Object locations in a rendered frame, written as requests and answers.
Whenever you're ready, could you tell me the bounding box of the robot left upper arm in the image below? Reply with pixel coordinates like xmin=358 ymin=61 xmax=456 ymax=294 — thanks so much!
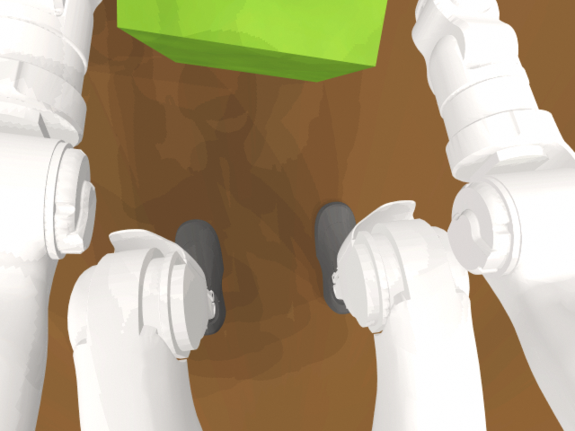
xmin=0 ymin=132 xmax=96 ymax=431

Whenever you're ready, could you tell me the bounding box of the robot right upper arm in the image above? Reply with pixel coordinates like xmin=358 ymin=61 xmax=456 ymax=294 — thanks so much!
xmin=447 ymin=168 xmax=575 ymax=431

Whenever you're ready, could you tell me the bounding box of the left robot shin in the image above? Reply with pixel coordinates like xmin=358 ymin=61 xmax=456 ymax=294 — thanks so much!
xmin=67 ymin=229 xmax=216 ymax=350

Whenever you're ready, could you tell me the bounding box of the robot left forearm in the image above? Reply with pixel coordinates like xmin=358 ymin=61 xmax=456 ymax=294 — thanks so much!
xmin=0 ymin=0 xmax=102 ymax=147

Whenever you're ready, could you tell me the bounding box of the robot right forearm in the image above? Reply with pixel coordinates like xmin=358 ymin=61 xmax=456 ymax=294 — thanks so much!
xmin=411 ymin=0 xmax=575 ymax=183

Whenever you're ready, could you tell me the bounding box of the carton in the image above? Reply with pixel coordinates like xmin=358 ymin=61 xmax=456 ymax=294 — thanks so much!
xmin=117 ymin=0 xmax=387 ymax=82

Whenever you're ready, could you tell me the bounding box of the left robot thigh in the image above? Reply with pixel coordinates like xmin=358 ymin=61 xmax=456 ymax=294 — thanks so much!
xmin=73 ymin=248 xmax=203 ymax=431

